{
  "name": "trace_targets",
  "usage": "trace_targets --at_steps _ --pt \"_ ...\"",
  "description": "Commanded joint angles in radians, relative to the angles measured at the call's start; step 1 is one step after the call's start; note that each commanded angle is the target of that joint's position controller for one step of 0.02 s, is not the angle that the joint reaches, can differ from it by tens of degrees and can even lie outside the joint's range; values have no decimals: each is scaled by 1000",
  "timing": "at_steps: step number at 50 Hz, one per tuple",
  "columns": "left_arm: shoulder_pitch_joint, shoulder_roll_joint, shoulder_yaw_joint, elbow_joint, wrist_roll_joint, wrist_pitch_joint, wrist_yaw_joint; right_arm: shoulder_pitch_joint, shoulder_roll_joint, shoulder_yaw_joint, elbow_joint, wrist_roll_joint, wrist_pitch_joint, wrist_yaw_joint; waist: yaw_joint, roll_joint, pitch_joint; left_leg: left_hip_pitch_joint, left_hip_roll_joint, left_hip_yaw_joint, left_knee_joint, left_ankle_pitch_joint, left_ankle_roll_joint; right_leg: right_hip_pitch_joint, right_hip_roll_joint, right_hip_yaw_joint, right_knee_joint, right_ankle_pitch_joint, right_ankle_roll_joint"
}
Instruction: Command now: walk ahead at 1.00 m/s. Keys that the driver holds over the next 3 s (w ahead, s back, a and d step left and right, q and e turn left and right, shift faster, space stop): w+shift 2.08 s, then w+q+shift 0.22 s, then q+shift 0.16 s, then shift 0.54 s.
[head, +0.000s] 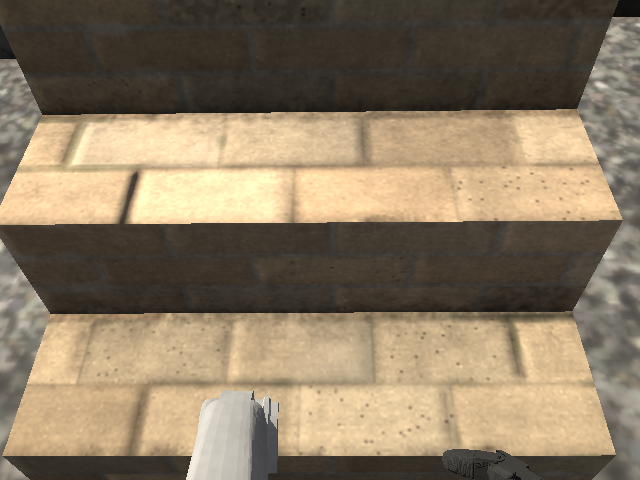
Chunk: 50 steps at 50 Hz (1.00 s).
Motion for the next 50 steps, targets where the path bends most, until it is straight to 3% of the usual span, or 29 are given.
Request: trace_targets --at_steps 1,2,3,4,5,6,7,8,10,12,14,17,24,25,26,27,29,30,31,32,34,36,40,44,45,47,48,49,50 --pt "-109 135 8 -81 -35 -20 41 -378 -9 63 -321 -43 -44 30 -50 -60 36 466 103 183 -574 329 -2 -557 -190 23 -381 699 -109" --pt "-92 270 35 -82 -65 -20 38 -351 -26 66 -328 -51 -43 16 -86 -132 -170 905 31 265 -739 283 20 -539 -218 69 -457 1283 -176" --pt "-114 355 54 -111 -51 -37 29 -218 -126 -10 -272 -31 -36 -6 -144 -169 -303 1105 -66 276 -691 119 41 -384 -237 58 -234 2146 -184" --pt "-136 495 100 -100 -7 -34 24 72 -217 -53 -191 -61 -11 -9 -271 -334 -445 1062 -101 216 -846 -95 61 -57 -331 79 2 2539 -210" --pt "-176 487 105 -119 0 -36 33 230 -345 -109 -163 -72 -1 -2 -358 -312 -465 1113 -96 43 -1087 -104 107 12 -311 122 325 2703 -190" --pt "-224 364 98 -183 -36 -43 26 427 -505 -152 -5 -119 8 8 -324 212 -461 1300 45 -467 -1497 -90 218 -295 -147 178 690 1846 -154" --pt "-239 216 77 -162 -11 -72 -16 530 -470 -151 85 -101 29 -17 -266 595 -542 1520 209 -1011 -1962 -122 310 -574 173 390 1138 435 -155" --pt "-218 127 65 -197 -15 -93 -65 392 -309 -122 81 -75 25 -21 -163 355 -546 1496 310 -1083 -1948 -345 258 -747 189 505 1571 344 -162" --pt "-576 -26 -10 -428 6 -63 -89 239 -99 -70 177 -49 25 10 -59 30 -100 1031 213 -643 -1826 -295 175 -976 97 303 1729 267 -198" --pt "-451 -109 -66 -459 -26 -45 -86 150 75 -21 246 -98 20 32 87 -5 7 811 153 -325 -1744 -9 127 -1013 96 326 1903 208 -204" --pt "-366 -81 -85 -445 -22 -50 -103 167 19 -41 279 -56 6 68 130 -17 16 887 149 -132 -1816 219 85 -1154 83 328 1906 215 -198" --pt "-499 -78 -117 -497 -31 -49 -95 187 -69 -47 309 -79 -5 74 120 -23 64 869 148 7 -1939 364 90 -1313 98 242 2007 219 -140" --pt "-853 -124 -171 -647 -5 -41 -78 430 -201 -71 399 -37 20 -13 -3 36 -149 1195 251 63 -2224 729 153 -1245 -58 -86 1489 179 -56" --pt "-816 -22 -143 -677 -4 -62 -96 284 -207 -55 392 -21 -7 -12 100 110 -224 1074 166 219 -2176 1659 143 -789 1 -184 1096 156 -94" --pt "-722 15 -124 -645 34 -65 -83 406 -283 -73 407 -8 -27 -21 81 196 -410 1191 227 150 -2054 2297 201 -541 71 -204 1065 62 -95" --pt "-492 140 -63 -575 20 -53 -86 328 -415 -109 403 -32 -35 -18 209 299 -505 1425 288 118 -1852 2768 253 -481 99 -160 945 -43 -78" --pt "-253 303 11 -441 29 -27 -105 220 -427 -138 324 -61 -45 -24 232 166 -548 1370 296 57 -1464 2483 257 -214 50 217 594 -16 -151" --pt "-91 388 43 -319 50 -10 -91 191 -266 -120 286 -46 -60 9 162 -278 -592 1017 106 4 -1088 1343 204 -9 -135 758 197 -89 -277" --pt "-45 316 38 -241 78 10 -63 24 -162 -108 258 -32 -76 39 209 -349 -530 641 -161 -153 -349 593 142 5 -272 1194 -138 -347 -362" --pt "-130 142 -20 -191 48 7 -84 -147 -59 -82 108 -33 -93 69 127 -159 -279 360 -157 -240 -15 462 187 -151 -252 1018 -50 -343 -269" --pt "-115 -19 -52 -44 29 -11 -123 -231 50 -1 -25 -46 -101 100 37 31 -16 87 -137 -233 194 285 221 -267 -203 647 39 -58 -223" --pt "-140 -80 -69 28 59 -25 -141 -91 87 58 -23 -31 -116 117 -64 55 -23 24 -107 -221 272 295 218 -267 -173 436 29 241 -180" --pt "-253 -9 -79 51 66 -27 -109 -77 5 79 -56 16 -66 89 -153 14 44 -2 -53 -108 296 272 138 -514 -198 190 -166 302 -169" --pt "-59 80 -80 130 -35 -50 -61 -477 5 146 -273 -18 -63 58 -64 13 -36 568 56 297 -601 343 82 -777 -119 -13 -523 550 -145" --pt "72 122 -75 173 -30 -60 -53 -439 8 133 -275 -23 -78 50 -86 -59 -239 981 24 340 -709 406 86 -739 -127 -3 -452 1199 -168" --pt "17 339 -10 148 2 -81 -45 -152 -162 34 -129 -38 -47 39 -210 -233 -489 1050 -79 258 -835 194 86 -180 -247 11 -107 2410 -204" --pt "-15 425 24 117 17 -72 -29 1 -241 -6 -50 -36 -37 53 -259 -316 -497 1030 -94 155 -1113 7 68 68 -272 49 62 2281 -230" --pt "-58 383 34 62 51 -74 -23 106 -329 -54 24 -83 -21 70 -240 -130 -505 1186 -34 -101 -1221 98 122 -45 -258 109 293 2192 -251" --pt "-67 206 11 34 41 -83 -63 221 -379 -87 123 -86 15 61 -182 173 -522 1304 119 -557 -1577 -123 247 -343 -113 121 566 1541 -257"
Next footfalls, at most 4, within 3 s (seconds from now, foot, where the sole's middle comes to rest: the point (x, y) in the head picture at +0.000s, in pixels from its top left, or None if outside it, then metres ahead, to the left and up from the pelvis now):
0.10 left None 0.25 0.14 -0.55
0.56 right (400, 386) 0.47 -0.08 -0.34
0.96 left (242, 173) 0.69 0.15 -0.12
1.36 right None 0.91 -0.12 0.09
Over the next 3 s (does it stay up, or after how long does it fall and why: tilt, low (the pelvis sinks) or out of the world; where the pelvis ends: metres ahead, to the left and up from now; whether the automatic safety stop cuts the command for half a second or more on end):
stays up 1.49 0.05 1.49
